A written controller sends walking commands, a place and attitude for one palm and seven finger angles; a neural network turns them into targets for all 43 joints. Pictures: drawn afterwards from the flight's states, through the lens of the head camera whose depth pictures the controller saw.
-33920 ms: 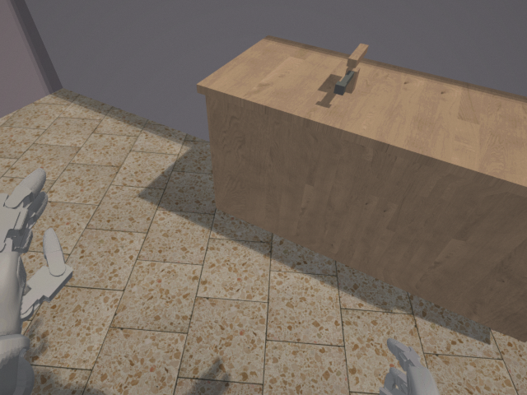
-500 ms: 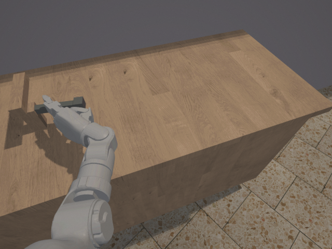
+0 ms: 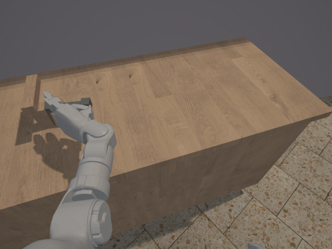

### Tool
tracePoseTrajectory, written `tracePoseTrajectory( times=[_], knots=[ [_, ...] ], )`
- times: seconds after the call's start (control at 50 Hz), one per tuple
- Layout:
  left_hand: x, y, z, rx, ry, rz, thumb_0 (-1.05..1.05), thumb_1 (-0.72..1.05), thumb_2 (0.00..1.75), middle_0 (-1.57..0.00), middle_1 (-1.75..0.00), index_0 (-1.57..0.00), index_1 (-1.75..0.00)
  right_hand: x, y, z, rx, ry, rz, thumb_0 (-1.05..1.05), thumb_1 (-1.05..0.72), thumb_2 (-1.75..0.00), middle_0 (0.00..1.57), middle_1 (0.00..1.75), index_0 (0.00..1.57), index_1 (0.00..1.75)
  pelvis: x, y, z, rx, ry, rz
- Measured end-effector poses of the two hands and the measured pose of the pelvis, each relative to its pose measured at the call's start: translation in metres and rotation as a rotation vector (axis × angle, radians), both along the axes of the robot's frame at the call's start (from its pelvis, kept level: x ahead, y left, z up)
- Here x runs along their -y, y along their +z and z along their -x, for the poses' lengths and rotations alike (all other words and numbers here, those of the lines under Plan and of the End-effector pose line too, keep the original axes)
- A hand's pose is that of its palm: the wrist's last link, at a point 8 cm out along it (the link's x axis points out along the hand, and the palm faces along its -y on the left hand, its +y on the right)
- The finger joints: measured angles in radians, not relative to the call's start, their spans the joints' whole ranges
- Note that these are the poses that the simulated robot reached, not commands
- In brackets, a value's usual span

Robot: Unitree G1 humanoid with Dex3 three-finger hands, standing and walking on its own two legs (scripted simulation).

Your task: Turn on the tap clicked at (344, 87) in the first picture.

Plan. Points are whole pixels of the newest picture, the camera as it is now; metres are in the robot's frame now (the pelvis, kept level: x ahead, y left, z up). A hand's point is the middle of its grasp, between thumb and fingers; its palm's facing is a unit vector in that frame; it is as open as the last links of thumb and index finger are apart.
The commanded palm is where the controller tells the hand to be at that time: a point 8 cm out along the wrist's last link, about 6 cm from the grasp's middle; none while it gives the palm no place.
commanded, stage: lift the hand up off the lever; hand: left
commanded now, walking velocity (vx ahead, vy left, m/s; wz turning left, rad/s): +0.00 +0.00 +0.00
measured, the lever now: (86, 104) +0.50 +0.23 +0.06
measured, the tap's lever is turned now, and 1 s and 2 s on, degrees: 81 81 81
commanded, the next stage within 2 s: draw the hand back beside the body in 1.16 s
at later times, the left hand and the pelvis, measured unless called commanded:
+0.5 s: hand (87, 106) +0.43 +0.20 +0.12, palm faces +0.81 -0.57 -0.09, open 7.8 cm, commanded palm +0.37 +0.21 +0.13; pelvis +0.00 +0.01 +0.01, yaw -1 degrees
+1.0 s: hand (85, 101) +0.43 +0.19 +0.14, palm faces +0.80 -0.59 -0.08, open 7.8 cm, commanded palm +0.37 +0.21 +0.14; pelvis +0.00 +0.01 +0.01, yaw +0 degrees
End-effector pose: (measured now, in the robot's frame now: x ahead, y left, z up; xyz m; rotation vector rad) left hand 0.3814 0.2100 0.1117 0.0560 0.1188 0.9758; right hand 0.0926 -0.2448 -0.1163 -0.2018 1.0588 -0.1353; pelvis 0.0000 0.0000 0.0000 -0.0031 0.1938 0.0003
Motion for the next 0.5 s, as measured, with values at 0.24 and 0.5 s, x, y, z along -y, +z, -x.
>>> tracePoseTrajectory(
  times=[0.24, 0.5],
  knots=[
    [-0.003, 0.006, 0.002, 0.003, 0.003, 0.011, 0.02, 0.9, 0.9, -0.16, -0.15, -0.15, -0.15, -0.006, 0.0, 0.013, -0.016, -0.016, -0.008, 0.01, -0.91, -0.89, 0.2, 0.3, 0.2, 0.3, -0.004, 0.003, 0.003, 0.014, -0.007, 0.001],
    [-0.001, 0.015, 0.004, -0.003, -0.015, 0.029, 0.02, 0.9, 0.9, -0.16, -0.15, -0.16, -0.15, -0.014, 0.004, 0.003, 0.011, -0.008, -0.021, 0.01, -0.91, -0.89, 0.2, 0.3, 0.2, 0.3, -0.009, 0.007, -0.001, 0.033, -0.012, 0.001]
  ],
)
